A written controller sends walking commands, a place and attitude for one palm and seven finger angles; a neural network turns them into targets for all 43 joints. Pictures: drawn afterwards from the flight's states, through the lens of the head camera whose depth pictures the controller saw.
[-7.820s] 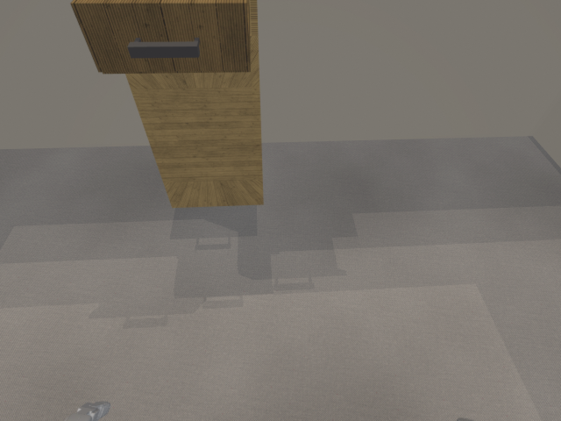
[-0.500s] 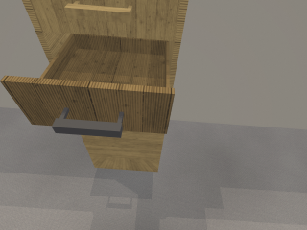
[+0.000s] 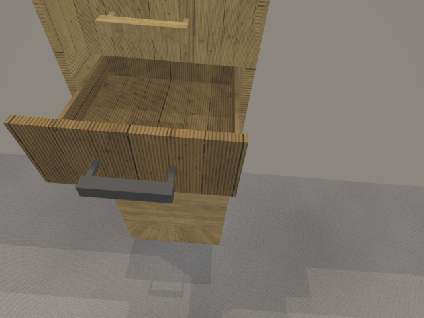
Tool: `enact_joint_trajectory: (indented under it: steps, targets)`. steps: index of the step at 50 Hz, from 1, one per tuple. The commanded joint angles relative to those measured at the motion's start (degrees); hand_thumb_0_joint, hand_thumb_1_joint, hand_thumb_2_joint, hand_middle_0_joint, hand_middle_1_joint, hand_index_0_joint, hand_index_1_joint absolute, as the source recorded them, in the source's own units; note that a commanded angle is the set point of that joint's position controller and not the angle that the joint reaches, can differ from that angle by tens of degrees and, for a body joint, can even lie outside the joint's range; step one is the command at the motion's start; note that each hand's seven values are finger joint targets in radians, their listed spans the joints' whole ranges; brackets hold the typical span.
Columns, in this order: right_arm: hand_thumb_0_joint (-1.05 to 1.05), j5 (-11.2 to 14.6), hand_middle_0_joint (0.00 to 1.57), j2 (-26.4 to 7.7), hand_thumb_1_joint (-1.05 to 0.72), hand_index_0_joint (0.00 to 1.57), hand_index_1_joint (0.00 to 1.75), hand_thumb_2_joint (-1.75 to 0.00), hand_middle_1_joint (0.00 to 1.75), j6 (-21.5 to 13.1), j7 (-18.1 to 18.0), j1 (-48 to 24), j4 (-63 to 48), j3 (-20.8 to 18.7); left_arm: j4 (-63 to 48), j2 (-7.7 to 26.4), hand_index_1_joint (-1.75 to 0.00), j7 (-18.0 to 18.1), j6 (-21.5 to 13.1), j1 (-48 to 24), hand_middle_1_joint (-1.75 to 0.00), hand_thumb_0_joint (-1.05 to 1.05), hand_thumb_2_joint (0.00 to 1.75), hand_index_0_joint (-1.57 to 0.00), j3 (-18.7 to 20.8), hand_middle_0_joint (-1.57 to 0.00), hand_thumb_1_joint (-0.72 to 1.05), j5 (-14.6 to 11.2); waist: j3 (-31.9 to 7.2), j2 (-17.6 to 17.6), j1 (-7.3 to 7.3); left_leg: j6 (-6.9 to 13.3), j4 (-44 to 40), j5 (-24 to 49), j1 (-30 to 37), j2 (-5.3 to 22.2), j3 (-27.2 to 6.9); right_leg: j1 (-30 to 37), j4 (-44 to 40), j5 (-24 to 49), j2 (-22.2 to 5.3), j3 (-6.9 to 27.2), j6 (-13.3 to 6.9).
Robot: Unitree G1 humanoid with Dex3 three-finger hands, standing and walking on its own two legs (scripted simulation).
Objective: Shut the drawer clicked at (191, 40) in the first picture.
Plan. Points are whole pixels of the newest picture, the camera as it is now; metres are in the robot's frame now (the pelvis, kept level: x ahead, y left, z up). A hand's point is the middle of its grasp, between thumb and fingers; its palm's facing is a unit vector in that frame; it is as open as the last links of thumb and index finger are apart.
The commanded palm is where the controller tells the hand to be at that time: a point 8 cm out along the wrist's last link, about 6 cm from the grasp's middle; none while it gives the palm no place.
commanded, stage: look again from close up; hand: left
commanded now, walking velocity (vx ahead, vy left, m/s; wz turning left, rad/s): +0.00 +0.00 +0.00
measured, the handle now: (130, 178) +0.32 +0.18 +0.11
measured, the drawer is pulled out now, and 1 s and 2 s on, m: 0.23 0.23 0.23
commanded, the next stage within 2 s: shuffle to correct the standing spot in 0.52 s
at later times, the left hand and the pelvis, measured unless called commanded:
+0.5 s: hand out of the picture -0.01 +0.18 -0.18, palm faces +0.00 -0.98 -0.17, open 7.3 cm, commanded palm none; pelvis +0.00 +0.01 +0.00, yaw +0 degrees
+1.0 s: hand out of the picture -0.02 +0.16 -0.18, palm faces +0.01 -0.98 -0.22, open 7.3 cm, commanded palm none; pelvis -0.04 -0.02 -0.01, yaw -1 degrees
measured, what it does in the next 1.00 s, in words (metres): stands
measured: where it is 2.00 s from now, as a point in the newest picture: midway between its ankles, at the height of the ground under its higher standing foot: outside the picture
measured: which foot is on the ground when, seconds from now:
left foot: down 0.00-1.00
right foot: down 0.00-1.00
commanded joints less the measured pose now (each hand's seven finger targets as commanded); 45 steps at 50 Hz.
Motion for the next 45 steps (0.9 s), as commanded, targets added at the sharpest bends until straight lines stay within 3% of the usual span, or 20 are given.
enact_joint_trajectory:
  steps: [1, 31, 33, 36, 38, 40, 42, 44, 45]
  targets:
    - [0.0, 0.1, 0.2, -7.1, -0.9, 0.2, 0.3, -0.9, 0.3, -0.6, -0.3, 2.9, -1.5, -1.4, -1.1, 5.2, -0.3, 0.3, -0.6, 4.6, -0.3, 0.0, 0.9, -0.2, 1.3, -0.2, 0.9, 0.1, 0.9, 2.3, -0.18, -0.3, -4.8, 11.8, 4.7, 9.0, -10.5, -5.9, -4.2, 8.7, -5.8, 4.8, -1.4]
    - [0.0, 0.2, 0.2, -7.5, -0.9, 0.2, 0.3, -0.9, 0.3, -1.0, -0.5, 3.8, -0.2, -1.9, -0.5, 5.8, -0.3, 0.3, -0.8, 4.5, -0.3, 0.0, 0.9, -0.2, 1.6, -0.2, 0.9, 0.0, 0.3, 2.3, -0.35, -0.4, -5.8, 12.8, 6.6, 8.8, -10.5, -5.5, -5.0, 9.2, -6.1, 5.2, -1.5]
    - [0.0, 0.3, 0.2, -9.1, -0.9, 0.2, 0.3, -0.9, 0.3, -1.3, -0.7, 3.2, -0.8, -2.4, -1.0, 7.2, -0.3, 0.2, -0.7, 3.7, -0.3, 0.0, 0.9, -0.2, 2.0, -0.2, 0.9, 0.0, 0.4, 2.5, -0.4, -0.1, -6.0, 17.3, 7.2, 9.7, -11.1, -6.2, -4.3, 10.3, -5.9, 5.1, -1.5]
    - [0.0, 0.4, 0.2, -7.4, -0.9, 0.2, 0.3, -0.9, 0.3, -1.0, -1.0, 4.0, -1.2, -2.6, -1.8, 5.4, -0.3, 0.4, 0.2, 4.6, -0.3, 0.0, 0.9, -0.2, 2.1, -0.2, 0.9, 0.0, -0.2, 2.9, -0.5, 0.2, -4.9, 23.8, 8.3, 11.0, -11.6, -7.8, -1.9, 10.3, -5.2, 4.6, -0.9]
    - [0.0, 0.3, 0.2, -7.1, -0.9, 0.2, 0.3, -0.9, 0.3, -0.5, -1.3, 4.9, -1.7, -2.9, -2.3, 4.5, -0.3, 0.4, 1.0, 5.2, -0.3, 0.0, 0.9, -0.2, 2.2, -0.2, 0.9, 0.1, -0.8, 4.5, -0.72, 0.8, -4.9, 26.0, 8.6, 12.7, -12.9, -9.7, 0.6, 7.9, -4.3, 3.9, -0.6]
    - [0.0, 0.1, 0.2, -8.4, -0.9, 0.2, 0.3, -0.9, 0.3, -0.1, -1.7, 5.3, -2.4, -3.8, -3.7, 4.3, -0.3, 0.3, 1.7, 5.3, -0.3, 0.0, 0.9, -0.2, 2.7, -0.2, 0.9, 0.4, -1.7, 5.9, -0.81, 2.9, -5.1, 28.3, 8.5, 15.8, -15.5, -11.9, 5.2, 3.4, -3.1, 3.2, -0.6]
    - [0.0, -0.1, 0.2, -9.8, -0.9, 0.2, 0.3, -0.9, 0.3, 0.4, -2.0, 5.6, -3.3, -4.9, -5.3, 4.5, -0.3, 0.1, 2.6, 4.9, -0.3, 0.0, 0.9, -0.2, 3.3, -0.2, 0.9, 0.8, -2.9, 8.2, -1.23, 6.8, -6.7, 27.8, 7.1, 20.7, -19.5, -15.6, 16.1, -7.0, -2.0, 3.4, -0.7]
    - [0.0, -0.4, 0.2, -9.5, -0.9, 0.2, 0.3, -0.9, 0.3, 0.6, -1.9, 3.7, -4.6, -4.9, -5.8, 3.0, -0.3, 0.0, 2.8, 5.2, -0.3, 0.0, 0.9, -0.2, 3.3, -0.2, 0.9, 0.9, -5.4, 7.8, -0.49, 8.9, -7.8, 18.6, 3.5, 21.6, -19.6, -14.5, 22.7, -11.1, -2.0, 5.5, -1.1]
    - [0.0, -0.6, 0.2, -9.3, -0.9, 0.2, 0.3, -0.9, 0.3, 0.7, -1.4, 1.9, -5.2, -4.9, -5.5, 2.1, -0.3, -0.1, 2.6, 6.1, -0.3, 0.0, 0.9, -0.2, 3.3, -0.2, 0.9, 0.9, -6.3, 7.9, 0.33, 7.9, -8.7, 11.2, 0.7, 20.1, -17.7, -12.3, 21.2, -9.6, -2.3, 5.2, -1.1]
